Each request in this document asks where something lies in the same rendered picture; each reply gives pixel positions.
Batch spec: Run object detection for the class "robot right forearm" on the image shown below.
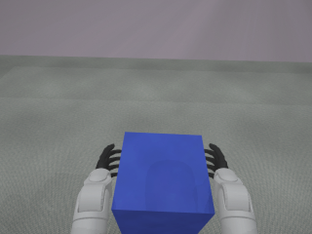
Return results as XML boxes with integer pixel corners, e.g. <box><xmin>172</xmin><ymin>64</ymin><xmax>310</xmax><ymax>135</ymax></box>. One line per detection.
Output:
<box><xmin>213</xmin><ymin>168</ymin><xmax>258</xmax><ymax>234</ymax></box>

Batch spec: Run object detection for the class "robot left forearm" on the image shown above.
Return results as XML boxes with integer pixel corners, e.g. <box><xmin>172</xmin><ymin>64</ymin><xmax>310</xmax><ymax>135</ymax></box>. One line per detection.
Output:
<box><xmin>70</xmin><ymin>168</ymin><xmax>112</xmax><ymax>234</ymax></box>

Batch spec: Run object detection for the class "right robot hand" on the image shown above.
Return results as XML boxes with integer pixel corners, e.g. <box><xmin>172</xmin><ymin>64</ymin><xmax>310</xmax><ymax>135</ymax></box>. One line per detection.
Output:
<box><xmin>204</xmin><ymin>143</ymin><xmax>229</xmax><ymax>178</ymax></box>

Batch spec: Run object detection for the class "carton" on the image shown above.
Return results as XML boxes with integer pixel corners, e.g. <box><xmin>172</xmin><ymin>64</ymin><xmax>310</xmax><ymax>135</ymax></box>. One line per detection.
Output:
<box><xmin>111</xmin><ymin>132</ymin><xmax>215</xmax><ymax>234</ymax></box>

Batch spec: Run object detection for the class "left robot hand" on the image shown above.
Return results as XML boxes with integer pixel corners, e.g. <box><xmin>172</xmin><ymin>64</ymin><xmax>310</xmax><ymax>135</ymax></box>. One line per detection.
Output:
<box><xmin>96</xmin><ymin>143</ymin><xmax>122</xmax><ymax>177</ymax></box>

